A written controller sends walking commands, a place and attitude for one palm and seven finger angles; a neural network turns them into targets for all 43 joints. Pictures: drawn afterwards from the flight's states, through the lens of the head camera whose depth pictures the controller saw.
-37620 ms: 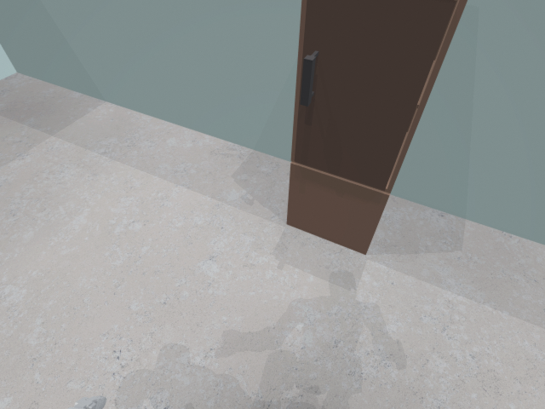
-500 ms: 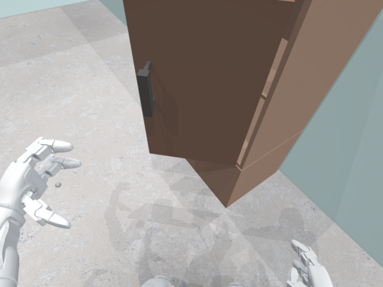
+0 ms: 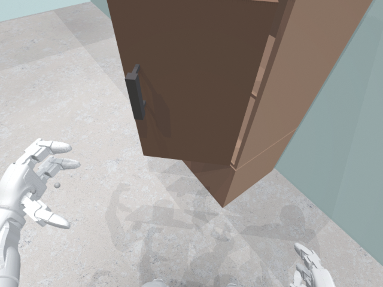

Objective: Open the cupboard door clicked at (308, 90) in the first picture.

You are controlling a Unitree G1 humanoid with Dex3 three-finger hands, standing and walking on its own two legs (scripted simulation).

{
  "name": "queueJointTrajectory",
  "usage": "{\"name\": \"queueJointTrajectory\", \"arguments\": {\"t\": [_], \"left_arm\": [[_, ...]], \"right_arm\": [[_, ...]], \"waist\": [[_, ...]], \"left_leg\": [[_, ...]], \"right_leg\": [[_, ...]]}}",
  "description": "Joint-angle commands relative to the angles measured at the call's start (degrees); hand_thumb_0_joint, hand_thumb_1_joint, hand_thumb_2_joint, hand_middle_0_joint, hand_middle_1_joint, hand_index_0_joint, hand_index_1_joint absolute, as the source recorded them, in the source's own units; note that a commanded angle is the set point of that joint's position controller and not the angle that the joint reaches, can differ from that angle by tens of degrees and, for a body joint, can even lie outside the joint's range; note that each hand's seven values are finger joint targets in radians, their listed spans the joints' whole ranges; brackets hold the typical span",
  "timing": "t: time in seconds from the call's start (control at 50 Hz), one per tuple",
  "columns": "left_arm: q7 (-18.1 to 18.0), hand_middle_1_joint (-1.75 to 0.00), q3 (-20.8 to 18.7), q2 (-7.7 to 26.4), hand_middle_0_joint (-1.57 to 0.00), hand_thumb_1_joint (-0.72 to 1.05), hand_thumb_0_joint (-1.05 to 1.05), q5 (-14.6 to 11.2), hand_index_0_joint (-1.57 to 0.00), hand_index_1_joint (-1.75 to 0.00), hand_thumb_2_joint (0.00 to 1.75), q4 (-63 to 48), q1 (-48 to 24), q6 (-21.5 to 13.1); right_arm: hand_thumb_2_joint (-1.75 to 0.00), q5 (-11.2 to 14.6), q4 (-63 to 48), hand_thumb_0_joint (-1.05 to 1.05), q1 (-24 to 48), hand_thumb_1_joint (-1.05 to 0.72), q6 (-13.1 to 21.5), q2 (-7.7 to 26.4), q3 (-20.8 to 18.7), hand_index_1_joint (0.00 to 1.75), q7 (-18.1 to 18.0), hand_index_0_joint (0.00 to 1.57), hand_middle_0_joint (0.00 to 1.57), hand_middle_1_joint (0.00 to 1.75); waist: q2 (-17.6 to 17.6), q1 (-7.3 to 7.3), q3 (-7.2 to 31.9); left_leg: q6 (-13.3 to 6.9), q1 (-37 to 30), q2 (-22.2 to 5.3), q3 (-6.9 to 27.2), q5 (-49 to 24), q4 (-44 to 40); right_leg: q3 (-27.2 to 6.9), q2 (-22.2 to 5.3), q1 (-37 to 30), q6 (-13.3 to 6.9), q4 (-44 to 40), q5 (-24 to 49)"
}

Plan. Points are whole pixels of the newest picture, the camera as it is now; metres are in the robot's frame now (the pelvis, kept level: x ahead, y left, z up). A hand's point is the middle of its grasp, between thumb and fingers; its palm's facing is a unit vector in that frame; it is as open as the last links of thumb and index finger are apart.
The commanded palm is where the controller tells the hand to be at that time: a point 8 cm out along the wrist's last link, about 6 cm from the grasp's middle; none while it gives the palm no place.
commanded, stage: raise the hand with hooked fingers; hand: left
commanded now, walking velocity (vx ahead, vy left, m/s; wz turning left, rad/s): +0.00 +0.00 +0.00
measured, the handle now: (138, 92) +0.58 +0.18 +0.05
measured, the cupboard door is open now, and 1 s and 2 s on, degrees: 46 46 46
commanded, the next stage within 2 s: move the hooked fingers beside the handle in 0.02 s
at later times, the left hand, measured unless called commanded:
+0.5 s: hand (77, 155) +0.36 +0.26 +0.07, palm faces -0.08 -1.00 -0.01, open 14.0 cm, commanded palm +0.33 +0.31 +0.07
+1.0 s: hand (90, 133) +0.42 +0.25 +0.07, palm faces -0.09 -1.00 +0.00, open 14.0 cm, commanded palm +0.41 +0.30 +0.06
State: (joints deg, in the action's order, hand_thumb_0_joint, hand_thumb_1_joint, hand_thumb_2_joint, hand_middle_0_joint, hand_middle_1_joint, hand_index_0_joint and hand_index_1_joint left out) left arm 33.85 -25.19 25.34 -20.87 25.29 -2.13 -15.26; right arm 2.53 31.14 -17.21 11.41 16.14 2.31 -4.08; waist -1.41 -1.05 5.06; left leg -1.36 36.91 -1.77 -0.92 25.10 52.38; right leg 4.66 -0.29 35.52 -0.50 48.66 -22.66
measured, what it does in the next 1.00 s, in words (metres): stands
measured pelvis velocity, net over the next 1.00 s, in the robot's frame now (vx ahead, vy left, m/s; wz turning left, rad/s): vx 0.00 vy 0.01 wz -0.02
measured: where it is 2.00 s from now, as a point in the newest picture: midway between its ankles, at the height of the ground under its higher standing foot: outside the picture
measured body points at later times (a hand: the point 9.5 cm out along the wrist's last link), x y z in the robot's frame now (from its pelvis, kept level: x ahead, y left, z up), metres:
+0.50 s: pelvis +0.00 +0.00 +0.00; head +0.07 +0.01 +0.44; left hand +0.35 +0.31 +0.07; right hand +0.12 -0.27 -0.09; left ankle +0.01 +0.10 -0.69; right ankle +0.02 -0.12 -0.69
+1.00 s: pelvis +0.00 +0.01 -0.01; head +0.09 +0.02 +0.43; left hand +0.42 +0.31 +0.07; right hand +0.08 -0.27 -0.11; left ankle +0.01 +0.10 -0.69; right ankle +0.02 -0.12 -0.69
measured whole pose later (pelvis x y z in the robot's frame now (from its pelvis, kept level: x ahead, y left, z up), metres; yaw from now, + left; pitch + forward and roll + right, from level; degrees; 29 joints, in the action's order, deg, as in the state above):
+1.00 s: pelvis +0.00 +0.01 -0.01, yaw -1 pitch +15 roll -2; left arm 31.3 -24.8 30.9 -13.3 55.1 -33.5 -18.6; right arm 2.0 33.2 -19.5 2.8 16.4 2.4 -3.0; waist -0.4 -5.0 5.7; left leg -1.8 45.1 -2.1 -1.7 26.0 55.7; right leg 3.7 0.0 44.0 -0.1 51.7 -23.0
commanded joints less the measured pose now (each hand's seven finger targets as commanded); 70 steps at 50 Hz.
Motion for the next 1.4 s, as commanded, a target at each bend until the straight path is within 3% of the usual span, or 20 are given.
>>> {"name": "queueJointTrajectory", "arguments": {"t": [0.0,0.1,0.16,0.2,0.26,0.38,0.46,0.5,0.52,0.56,0.58,0.68,0.76,0.8,0.86,0.94,1.0,1.08,1.26,1.38], "left_arm": [[0.5,-1.20,-5.4,15.4,-0.30,-0.50,0.00,-2.1,-0.30,-1.20,0.30,-9.9,-11.5,-3.0],[0.7,-1.20,-4.8,15.4,-0.30,-0.50,0.00,-1.8,-0.30,-1.20,0.30,-9.8,-12.7,-3.1],[0.4,-1.20,-2.4,14.6,-0.30,-0.50,0.00,-1.4,-0.30,-1.20,0.30,-9.2,-21.1,-3.7],[0.1,-1.20,-3.7,16.7,-0.30,-0.50,0.00,-0.6,-0.30,-1.20,0.30,-5.5,-24.6,-3.7],[0.0,-1.20,-1.2,15.8,-0.30,-0.50,0.00,0.5,-0.30,-1.20,0.30,-3.8,-29.4,-3.9],[-0.7,-1.20,-5.5,20.6,-0.30,-0.50,0.00,1.6,-0.30,-1.20,0.30,3.6,-30.3,-3.2],[-0.5,-1.20,-6.4,21.4,-0.30,-0.50,0.00,1.7,-0.30,-1.20,0.30,4.7,-29.1,-3.8],[-0.3,-1.20,-4.5,19.3,-0.30,-0.50,0.00,1.7,-0.30,-1.20,0.30,4.0,-30.5,-4.2],[-0.5,-1.20,-5.9,20.5,-0.30,-0.50,0.00,1.6,-0.30,-1.20,0.30,4.5,-29.6,-4.3],[-0.1,-1.20,-3.6,18.4,-0.30,-0.50,0.00,1.3,-0.30,-1.20,0.30,5.0,-32.3,-4.4],[-0.4,-1.20,-5.4,20.5,-0.30,-0.50,0.00,1.6,-0.30,-1.20,0.30,6.1,-32.9,-4.5],[-0.8,-1.20,-2.8,19.6,-0.30,-0.50,0.00,2.9,-0.30,-1.20,0.30,7.3,-41.4,-5.6],[-1.5,-1.20,-3.4,21.1,-0.30,-0.50,0.00,3.7,-0.30,-1.20,0.30,9.1,-44.8,-7.1],[-1.7,-1.20,-4.5,22.2,-0.30,-0.50,0.00,4.2,-0.30,-1.20,0.30,11.7,-44.6,-7.1],[-2.1,-1.20,-1.8,20.3,-0.30,-0.50,0.00,5.0,-0.30,-1.20,0.30,14.6,-48.6,-6.8],[-3.1,-1.20,-2.8,22.6,-0.30,-0.50,0.00,6.6,-0.30,-1.20,0.30,20.1,-52.6,-6.7],[-3.3,-1.20,-3.4,24.5,-0.30,-0.50,0.00,7.5,-0.30,-1.20,0.30,21.9,-57.1,-8.0],[-3.2,-1.20,-2.3,23.9,-0.30,-0.50,0.00,8.0,-0.30,-1.20,0.30,23.5,-60.2,-9.1],[-4.9,-1.20,-2.3,25.5,-0.30,-0.50,0.00,9.5,-0.30,-1.20,0.30,27.5,-66.3,-8.5],[-6.2,-1.20,-3.1,29.9,-0.30,-0.50,0.00,12.2,-0.30,-1.20,0.30,31.3,-72.3,-8.5]], "right_arm": [[-0.90,0.3,-7.9,0.00,1.4,-0.90,3.2,8.7,-3.4,0.30,-1.0,0.20,0.20,0.30],[-0.90,0.4,-8.1,0.00,1.7,-0.90,3.0,8.6,-3.3,0.30,-1.0,0.20,0.20,0.30],[-0.90,0.3,-7.2,0.00,1.3,-0.90,2.9,8.7,-3.1,0.30,-1.7,0.20,0.20,0.30],[-0.90,0.3,-6.1,0.00,0.7,-0.90,2.6,9.1,-3.1,0.30,-2.1,0.20,0.20,0.30],[-0.90,0.4,-5.7,0.00,0.2,-0.90,2.3,9.1,-3.0,0.30,-2.3,0.20,0.20,0.30],[-0.90,0.1,-5.3,0.00,-1.3,-0.90,0.6,9.4,-3.1,0.30,-1.5,0.20,0.20,0.30],[-0.90,-0.1,-6.2,0.00,-2.2,-0.90,-0.7,9.4,-3.4,0.30,-0.7,0.20,0.20,0.30],[-0.90,0.1,-6.2,0.00,-2.7,-0.90,-1.2,9.1,-3.6,0.30,-0.3,0.20,0.20,0.30],[-0.90,0.0,-6.2,0.00,-3.0,-0.90,-1.5,9.4,-3.8,0.30,-0.2,0.20,0.20,0.30],[-0.90,0.1,-6.3,0.00,-3.3,-0.90,-1.9,9.5,-3.7,0.30,-0.2,0.20,0.20,0.30],[-0.90,0.2,-5.8,0.00,-3.9,-0.90,-2.3,9.8,-4.0,0.30,-0.2,0.20,0.20,0.30],[-0.90,0.0,-4.5,0.00,-4.8,-0.90,-3.5,9.8,-4.0,0.30,-0.4,0.20,0.20,0.30],[-0.90,-0.2,-3.5,0.00,-5.7,-0.90,-4.3,9.8,-4.0,0.30,-0.4,0.20,0.20,0.30],[-0.90,-0.3,-3.2,0.00,-6.2,-0.90,-4.9,10.1,-4.1,0.30,-0.3,0.20,0.20,0.30],[-0.90,-0.3,-2.9,0.00,-6.4,-0.90,-5.6,10.0,-3.9,0.30,-0.1,0.20,0.20,0.30],[-0.90,-0.4,-2.5,0.00,-7.3,-0.90,-7.0,10.4,-3.8,0.30,0.1,0.20,0.20,0.30],[-0.90,-0.7,-2.1,0.00,-8.0,-0.90,-7.8,10.5,-3.6,0.30,0.3,0.20,0.20,0.30],[-0.90,-1.0,-1.6,0.00,-9.1,-0.90,-8.9,10.7,-3.7,0.30,0.5,0.20,0.20,0.30],[-0.90,-1.3,-0.4,0.00,-11.5,-0.90,-11.4,11.1,-3.6,0.30,0.7,0.20,0.20,0.30],[-0.90,-1.6,0.5,0.00,-13.1,-0.90,-12.5,11.6,-3.0,0.30,0.5,0.20,0.20,0.30]], "waist": [[-2.5,0.17,12.8],[-3.3,0.18,12.7],[-3.1,-1.42,11.3],[-3.1,-1.70,11.6],[-4.2,-2.07,13.2],[-2.5,-0.44,17.4],[-3.3,0.30,18.9],[-4.8,-0.60,19.4],[-3.6,-0.26,19.1],[-2.1,-1.44,18.0],[-2.3,-1.26,18.2],[-4.1,-3.03,18.5],[-6.1,-2.95,20.6],[-4.7,-2.62,21.5],[-6.0,-3.65,19.6],[-3.7,-4.20,19.3],[-5.3,-4.39,21.3],[-6.3,-5.00,24.0],[-5.3,-6.76,23.5],[-7.4,-8.23,23.8]], "left_leg": [[0.0,-6.9,1.8,2.1,-14.3,-8.3],[-0.1,-6.7,1.9,2.2,-13.0,-8.2],[-0.1,-6.7,1.7,2.4,-11.3,-7.7],[0.0,-5.7,1.7,2.6,-9.3,-7.7],[-0.1,-7.0,1.6,2.8,-10.6,-7.4],[0.1,-5.3,1.5,2.4,-15.2,-6.6],[0.0,-4.5,1.5,1.8,-18.8,-6.1],[0.1,-6.1,1.4,1.6,-20.5,-6.0],[0.2,-5.5,1.3,1.7,-20.1,-6.2],[-0.1,-5.0,1.3,1.8,-19.9,-5.9],[0.0,-4.8,1.2,1.9,-19.2,-6.1],[-0.1,-5.8,1.1,2.1,-17.7,-5.7],[0.1,-7.5,0.9,2.6,-19.5,-5.0],[0.2,-7.5,0.8,2.8,-20.1,-5.1],[0.3,-7.5,0.6,3.1,-19.6,-4.8],[0.0,-4.5,0.6,2.8,-17.2,-4.4],[0.2,-5.0,0.6,3.1,-17.9,-3.4],[0.4,-7.0,0.2,3.6,-20.4,-2.4],[0.0,-5.3,0.0,4.1,-20.9,-1.2],[-0.1,-3.2,-0.1,4.2,-18.0,-0.5]], "right_leg": [[-2.7,1.7,-6.7,-1.0,-6.3,11.2],[-2.9,1.6,-6.3,-1.1,-6.3,9.8],[-2.9,1.9,-3.8,-1.1,-6.1,8.0],[-3.2,1.5,-3.2,-1.0,-6.3,6.0],[-3.2,1.6,-2.6,-1.3,-5.6,7.1],[-3.4,1.4,-6.4,-1.2,-4.1,12.5],[-3.6,1.6,-7.9,-1.3,-3.2,16.4],[-3.4,1.7,-6.7,-1.0,-3.1,18.0],[-3.2,1.7,-6.8,-1.0,-3.1,17.6],[-3.1,2.1,-5.8,-1.1,-3.0,17.5],[-3.1,2.0,-5.6,-1.0,-3.1,16.9],[-3.3,2.0,-2.6,-1.0,-3.1,14.9],[-3.1,2.1,-1.7,-1.4,-2.3,15.0],[-3.0,2.1,-2.0,-1.2,-2.2,15.4],[-2.5,2.2,1.0,-1.5,-2.0,14.0],[-2.8,2.0,1.0,-1.1,-1.9,13.2],[-2.9,2.2,1.9,-1.2,-0.9,13.3],[-2.7,2.5,3.8,-1.3,0.0,13.8],[-2.5,2.8,6.3,-1.1,0.5,13.8],[-2.9,2.9,7.6,-0.9,0.5,11.9]]}}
